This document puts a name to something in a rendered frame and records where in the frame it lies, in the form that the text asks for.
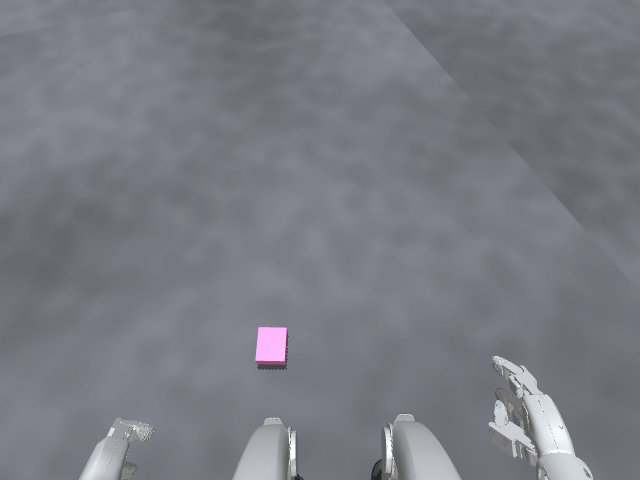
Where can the right robot hand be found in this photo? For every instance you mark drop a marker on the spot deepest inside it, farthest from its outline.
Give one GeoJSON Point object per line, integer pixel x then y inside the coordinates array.
{"type": "Point", "coordinates": [538, 427]}

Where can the right robot arm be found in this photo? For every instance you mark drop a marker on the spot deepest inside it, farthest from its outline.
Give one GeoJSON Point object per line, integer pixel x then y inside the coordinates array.
{"type": "Point", "coordinates": [562, 466]}

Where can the left robot hand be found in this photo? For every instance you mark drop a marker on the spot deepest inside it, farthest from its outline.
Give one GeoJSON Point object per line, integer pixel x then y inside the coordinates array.
{"type": "Point", "coordinates": [108, 460]}

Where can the small box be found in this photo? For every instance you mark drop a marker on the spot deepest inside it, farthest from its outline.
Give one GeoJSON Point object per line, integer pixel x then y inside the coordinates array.
{"type": "Point", "coordinates": [271, 345]}

